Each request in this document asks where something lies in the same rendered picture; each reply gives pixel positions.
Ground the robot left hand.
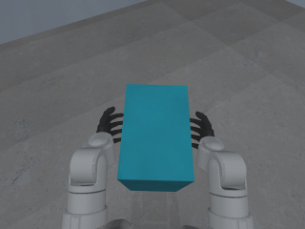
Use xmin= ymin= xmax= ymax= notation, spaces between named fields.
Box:
xmin=96 ymin=106 xmax=124 ymax=143

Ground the robot right hand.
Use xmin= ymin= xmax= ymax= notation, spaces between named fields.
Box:
xmin=190 ymin=112 xmax=214 ymax=149

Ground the robot right forearm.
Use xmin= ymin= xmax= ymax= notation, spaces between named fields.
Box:
xmin=196 ymin=135 xmax=254 ymax=229

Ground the left robot thigh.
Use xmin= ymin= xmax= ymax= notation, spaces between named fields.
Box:
xmin=103 ymin=219 xmax=133 ymax=229

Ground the robot left forearm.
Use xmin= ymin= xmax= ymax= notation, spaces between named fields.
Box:
xmin=61 ymin=132 xmax=116 ymax=229

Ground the carton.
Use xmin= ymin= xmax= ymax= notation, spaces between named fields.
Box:
xmin=117 ymin=84 xmax=194 ymax=192

